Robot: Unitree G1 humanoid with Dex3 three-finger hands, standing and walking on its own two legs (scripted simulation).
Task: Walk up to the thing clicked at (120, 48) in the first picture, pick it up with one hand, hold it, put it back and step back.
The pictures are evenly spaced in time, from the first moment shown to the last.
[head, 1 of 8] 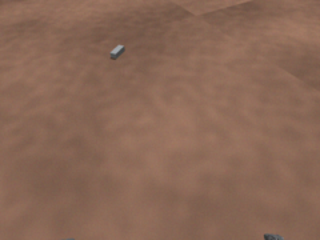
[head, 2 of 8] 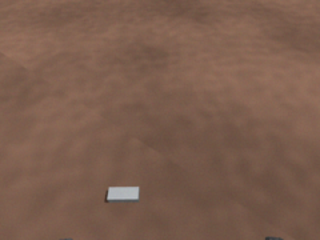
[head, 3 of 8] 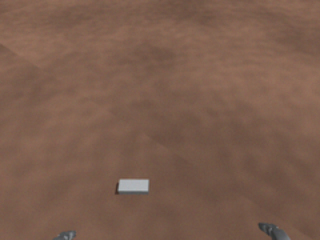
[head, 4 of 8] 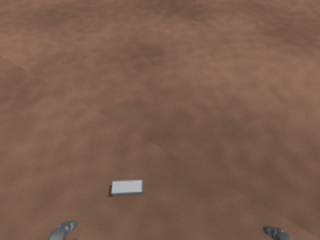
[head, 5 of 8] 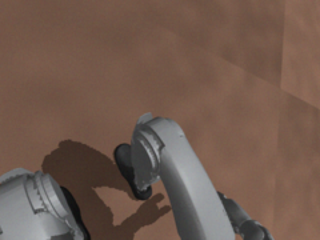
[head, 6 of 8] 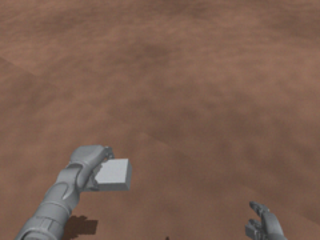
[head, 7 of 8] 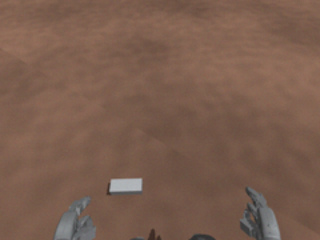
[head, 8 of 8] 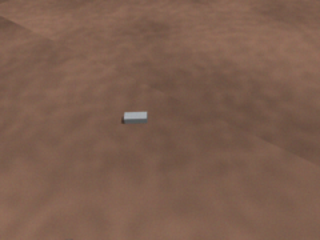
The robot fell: no
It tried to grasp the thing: yes
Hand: left
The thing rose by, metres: 0.67
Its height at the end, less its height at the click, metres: +0.00
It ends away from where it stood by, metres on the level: 0.02
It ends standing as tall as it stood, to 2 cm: yes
